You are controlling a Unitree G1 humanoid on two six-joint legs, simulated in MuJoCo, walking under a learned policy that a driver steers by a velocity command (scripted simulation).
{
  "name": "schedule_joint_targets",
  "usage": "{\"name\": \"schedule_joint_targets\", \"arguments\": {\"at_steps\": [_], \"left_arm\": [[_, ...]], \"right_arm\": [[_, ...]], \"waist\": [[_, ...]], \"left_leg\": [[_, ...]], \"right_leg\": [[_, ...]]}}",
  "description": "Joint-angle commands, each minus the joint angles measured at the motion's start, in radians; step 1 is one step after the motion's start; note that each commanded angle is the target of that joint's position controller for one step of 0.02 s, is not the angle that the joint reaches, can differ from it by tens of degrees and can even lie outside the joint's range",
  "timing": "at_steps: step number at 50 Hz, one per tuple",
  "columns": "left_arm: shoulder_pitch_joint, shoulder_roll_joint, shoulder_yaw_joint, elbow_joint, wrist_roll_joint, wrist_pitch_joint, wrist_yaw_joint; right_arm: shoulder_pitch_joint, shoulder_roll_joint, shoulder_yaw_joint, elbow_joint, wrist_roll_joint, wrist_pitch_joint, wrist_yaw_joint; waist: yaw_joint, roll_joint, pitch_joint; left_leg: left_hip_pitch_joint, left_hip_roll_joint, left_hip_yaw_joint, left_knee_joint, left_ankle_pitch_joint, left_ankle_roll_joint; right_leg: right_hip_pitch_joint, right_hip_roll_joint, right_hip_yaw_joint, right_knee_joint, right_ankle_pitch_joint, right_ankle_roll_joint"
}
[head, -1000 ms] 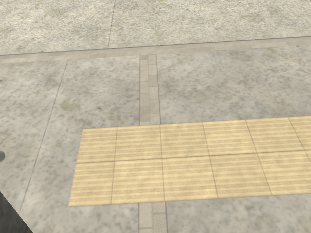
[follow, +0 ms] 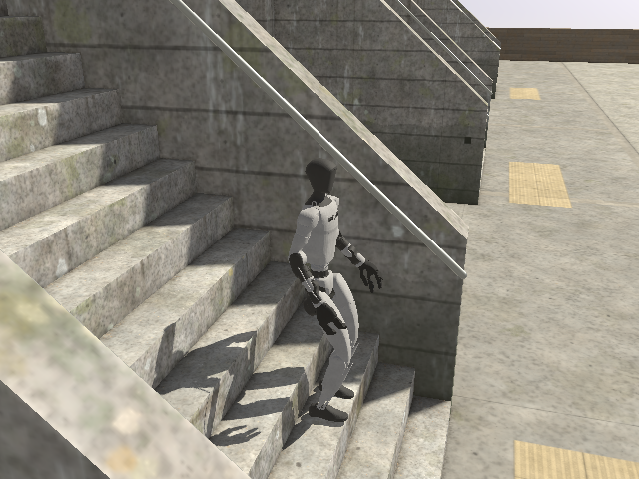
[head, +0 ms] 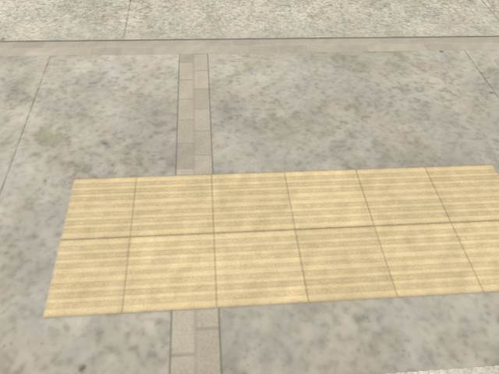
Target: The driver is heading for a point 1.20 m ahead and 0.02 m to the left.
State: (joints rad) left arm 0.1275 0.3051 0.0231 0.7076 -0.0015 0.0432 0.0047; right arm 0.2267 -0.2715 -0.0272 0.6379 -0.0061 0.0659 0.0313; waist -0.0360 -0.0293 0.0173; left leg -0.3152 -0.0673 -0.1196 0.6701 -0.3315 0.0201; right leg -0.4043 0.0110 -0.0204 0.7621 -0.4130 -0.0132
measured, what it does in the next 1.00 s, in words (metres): walks ahead: left foot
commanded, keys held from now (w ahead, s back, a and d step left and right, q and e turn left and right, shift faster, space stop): q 0.18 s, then no key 0.12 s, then w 0.18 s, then w+e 0.52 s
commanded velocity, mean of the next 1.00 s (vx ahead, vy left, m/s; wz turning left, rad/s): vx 0.24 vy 0.00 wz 0.04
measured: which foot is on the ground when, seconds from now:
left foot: down 0.00-0.08, up 0.10-0.50, down 0.52-1.00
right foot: down 0.00-0.52, up 0.54-1.00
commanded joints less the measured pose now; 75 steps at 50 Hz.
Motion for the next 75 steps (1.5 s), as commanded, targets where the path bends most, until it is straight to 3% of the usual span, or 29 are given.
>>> {"name": "schedule_joint_targets", "arguments": {"at_steps": [1, 3, 5, 6, 10, 15, 20, 22, 24, 25, 26, 27, 28, 30, 32, 35, 48, 51, 53, 54, 55, 57, 58, 60, 62, 65, 72, 74, 75], "left_arm": [[0.038, 0.021, -0.014, -0.095, 0.009, -0.043, -0.011], [0.187, 0.027, -0.008, -0.081, 0.024, -0.025, -0.002], [0.304, 0.183, 0.018, -0.081, 0.038, -0.008, 0.001], [0.314, 0.165, 0.02, -0.066, 0.019, -0.007, 0.012], [0.187, 0.122, 0.008, -0.109, 0.045, -0.059, 0.017], [0.132, 0.05, -0.03, -0.151, 0.011, -0.032, 0.03], [0.157, 0.096, -0.021, -0.139, -0.007, -0.046, 0.021], [0.02, 0.171, 0.001, -0.133, -0.011, -0.062, 0.002], [0.1, 0.141, 0.01, -0.088, 0.009, -0.013, 0.004], [0.229, 0.108, 0.009, -0.006, 0.032, 0.012, 0.007], [0.245, 0.057, 0.009, 0.008, 0.045, 0.024, 0.001], [0.265, -0.048, -0.002, -0.041, 0.038, 0.019, -0.01], [0.122, 0.078, 0.045, -0.079, 0.017, -0.008, -0.018], [0.038, 0.074, 0.057, -0.044, 0.011, -0.054, -0.001], [0.118, 0.019, 0.054, 0.049, 0.014, -0.029, 0.001], [0.199, -0.005, 0.067, 0.12, 0.026, -0.008, -0.026], [-0.1, -0.047, 0.035, 0.069, 0.034, -0.064, -0.04], [0.121, -0.01, 0.044, 0.154, 0.006, -0.072, -0.019], [0.506, 0.057, 0.085, 0.289, 0.027, -0.054, -0.037], [0.491, 0.112, 0.087, 0.286, 0.007, -0.045, -0.047], [0.43, 0.091, 0.063, 0.251, -0.03, -0.049, -0.049], [0.368, 0.048, 0.047, 0.241, -0.036, -0.034, -0.04], [0.367, 0.087, 0.048, 0.25, -0.004, -0.057, -0.015], [0.266, -0.019, 0.009, 0.232, -0.002, -0.084, 0.002], [0.266, 0.03, 0.018, 0.23, 0.029, -0.091, 0.014], [0.244, -0.029, 0.007, 0.255, -0.018, -0.116, 0.03], [0.36, -0.02, -0.003, 0.268, 0.048, -0.098, 0.042], [0.308, 0.016, 0.013, 0.291, 0.078, -0.069, 0.047], [0.315, -0.012, 0.012, 0.304, 0.051, -0.074, 0.037]], "right_arm": [[-0.179, -0.161, -0.049, -0.119, 0.016, 0.0, -0.014], [-0.182, -0.129, -0.049, -0.152, 0.025, 0.001, -0.007], [-0.175, -0.05, -0.035, -0.215, 0.038, -0.008, 0.004], [-0.241, -0.132, -0.056, -0.203, 0.013, -0.028, 0.007], [-0.265, -0.079, -0.046, -0.185, -0.019, -0.024, -0.016], [-0.255, -0.021, -0.009, -0.182, 0.011, 0.051, -0.015], [-0.217, 0.0, 0.024, -0.127, 0.012, 0.042, 0.019], [0.006, -0.043, 0.013, -0.031, -0.003, 0.049, 0.014], [0.014, -0.033, 0.031, -0.031, 0.045, 0.022, 0.022], [0.047, 0.021, 0.037, 0.022, 0.017, 0.004, 0.022], [0.163, 0.032, 0.043, 0.066, 0.004, -0.019, 0.017], [0.255, -0.031, 0.056, 0.07, 0.028, -0.047, 0.017], [0.479, -0.245, -0.026, 0.146, 0.042, -0.054, 0.012], [0.367, -0.217, -0.024, 0.209, 0.0, -0.08, -0.03], [0.221, -0.114, -0.001, 0.188, -0.024, -0.089, -0.036], [0.161, -0.009, 0.019, 0.206, 0.003, -0.125, -0.029], [0.37, -0.072, 0.007, 0.352, -0.035, -0.138, -0.071], [0.365, -0.065, 0.002, 0.358, -0.053, -0.109, -0.079], [0.149, -0.102, -0.025, 0.343, -0.056, -0.107, -0.091], [0.175, -0.038, -0.018, 0.273, -0.043, -0.117, -0.073], [0.208, -0.025, 0.001, 0.197, -0.053, -0.123, -0.057], [0.15, -0.083, -0.025, 0.246, -0.079, -0.106, -0.036], [0.158, -0.006, -0.012, 0.19, -0.063, -0.116, -0.042], [-0.009, -0.036, -0.01, 0.167, -0.061, -0.087, -0.059], [0.159, 0.015, -0.006, 0.273, -0.072, -0.075, -0.055], [-0.004, -0.015, -0.011, 0.217, -0.055, -0.103, -0.022], [-0.043, -0.025, -0.024, 0.221, -0.043, -0.138, -0.002], [0.189, -0.036, -0.05, 0.275, 0.017, -0.133, -0.013], [0.382, -0.067, -0.061, 0.343, -0.009, -0.121, -0.019]], "waist": [[0.082, 0.202, -0.099], [0.157, 0.105, -0.067], [0.161, -0.265, -0.033], [0.188, -0.168, 0.023], [0.091, -0.12, -0.047], [0.006, -0.036, -0.064], [0.05, -0.082, -0.038], [-0.077, -0.241, -0.08], [-0.062, -0.169, 0.068], [-0.016, -0.056, 0.113], [-0.03, 0.059, 0.171], [0.052, 0.241, 0.152], [-0.119, 0.356, 0.157], [-0.049, 0.191, 0.227], [0.048, 0.166, 0.159], [0.134, 0.116, 0.007], [-0.083, 0.142, 0.167], [-0.027, 0.083, 0.096], [0.249, 0.03, -0.032], [0.167, -0.269, 0.004], [0.09, -0.203, -0.107], [0.082, 0.05, -0.045], [0.037, -0.178, -0.087], [-0.009, -0.027, 0.087], [-0.055, -0.06, 0.011], [-0.02, -0.024, 0.006], [0.114, -0.065, 0.107], [0.015, -0.077, 0.069], [-0.044, -0.015, 0.041]], "left_leg": [[-0.057, 0.194, -0.269, -0.172, 0.391, 0.172], [-0.27, 0.066, -0.178, -0.137, 0.06, 0.131], [-0.647, -0.117, -0.049, 0.183, -0.42, 0.065], [-0.754, -0.068, -0.081, 0.294, -0.398, 0.03], [-0.645, -0.106, -0.032, 1.021, -0.091, -0.043], [-0.718, -0.108, -0.007, 1.246, 0.071, -0.117], [-0.192, 0.034, 0.092, 0.412, 0.233, -0.064], [0.196, 0.021, 0.197, 0.611, 0.251, -0.024], [0.119, 0.081, 0.134, -0.092, -0.35, 0.031], [0.222, 0.024, 0.208, -0.16, -0.33, -0.008], [0.219, 0.065, 0.093, -0.126, -0.305, -0.014], [0.26, 0.349, -0.369, -0.109, 0.109, 0.001], [0.326, 0.346, -0.704, -0.36, -0.128, 0.077], [0.253, 0.41, -0.619, -0.377, -0.447, 0.109], [0.061, 0.336, -0.373, -0.262, -0.126, 0.082], [-0.047, 0.244, -0.107, -0.097, 0.024, 0.049], [-0.032, 0.256, 0.138, 0.277, 0.178, 0.078], [0.16, 0.251, 0.157, 0.639, 0.614, 0.095], [-0.246, 0.176, 0.183, 1.278, 0.319, 0.093], [-0.677, 0.026, 0.24, 1.526, -0.468, 0.048], [-0.826, 0.073, 0.159, 1.445, -0.471, 0.033], [-0.829, 0.127, 0.123, 1.281, -0.395, 0.041], [-0.849, 0.145, 0.027, 1.011, -0.127, 0.005], [-0.632, 0.142, 0.055, 0.709, 0.117, -0.096], [-0.343, 0.103, 0.127, 0.701, 0.32, -0.098], [-0.199, 0.081, 0.107, 0.259, 0.852, -0.058], [-0.209, 0.049, 0.052, 0.016, 0.706, -0.018], [0.109, 0.091, 0.114, -0.3, 0.604, -0.004], [0.348, 0.102, 0.15, -0.341, 0.67, 0.033]], "right_leg": [[0.125, 0.019, 0.019, 0.062, 0.24, 0.001], [0.389, 0.022, 0.014, -0.204, 0.029, -0.008], [0.59, -0.357, 0.567, -0.386, -0.005, -0.127], [0.567, -0.394, 0.703, -0.423, 0.05, -0.18], [0.173, -0.378, 0.42, -0.335, 0.369, -0.289], [0.034, -0.31, 0.251, -0.272, 0.26, -0.21], [-0.159, -0.244, 0.154, -0.475, -0.389, -0.109], [-0.349, -0.253, 0.055, -0.49, -0.301, -0.092], [-0.123, -0.208, 0.045, -0.388, -0.361, -0.124], [-0.105, -0.194, 0.083, -0.248, -0.215, -0.137], [-0.166, -0.152, 0.072, 0.034, -0.131, -0.132], [-0.405, -0.087, 0.037, 0.364, -0.379, -0.065], [-0.678, 0.15, 0.214, 0.43, -0.374, -0.063], [-0.792, 0.099, 0.417, 0.437, -0.047, -0.064], [-0.591, 0.095, 0.306, 0.521, 0.178, -0.041], [-0.43, 0.081, 0.251, 0.534, 0.574, -0.018], [-0.197, 0.048, -0.022, -0.046, 0.943, -0.09], [-0.036, -0.002, -0.041, -0.468, 0.641, -0.126], [0.563, -0.091, 0.099, -0.429, 0.746, -0.236], [0.754, -0.139, 0.119, -0.084, 1.156, -0.223], [0.823, -0.198, 0.316, 0.014, 1.355, -0.302], [0.532, -0.19, 0.39, -0.115, 0.735, -0.304], [0.437, -0.312, 0.593, -0.173, 0.497, -0.396], [-0.03, -0.214, 0.539, -0.222, 0.503, -0.365], [-0.184, -0.139, 0.482, -0.16, 0.691, -0.306], [-0.234, 0.026, 0.383, -0.059, 0.102, -0.228], [0.013, 0.008, 0.451, 0.314, 0.12, -0.261], [-0.016, 0.037, 0.369, 0.503, 0.452, -0.26], [-0.158, 0.069, 0.296, 0.801, 0.523, -0.238]]}}
Keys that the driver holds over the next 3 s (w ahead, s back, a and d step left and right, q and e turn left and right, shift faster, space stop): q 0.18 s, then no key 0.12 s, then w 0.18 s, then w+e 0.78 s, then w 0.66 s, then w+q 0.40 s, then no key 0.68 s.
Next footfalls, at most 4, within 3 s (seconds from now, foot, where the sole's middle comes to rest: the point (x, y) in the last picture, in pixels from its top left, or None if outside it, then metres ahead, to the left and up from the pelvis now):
0.52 left None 0.03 0.16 -0.76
1.06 right None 0.30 0.03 -0.96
1.50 left None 0.55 0.17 -1.17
2.00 right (256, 347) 0.87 -0.08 -1.37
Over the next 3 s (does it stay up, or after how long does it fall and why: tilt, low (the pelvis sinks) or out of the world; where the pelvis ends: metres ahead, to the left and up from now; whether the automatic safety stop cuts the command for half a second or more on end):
stays up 1.14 -0.02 -0.60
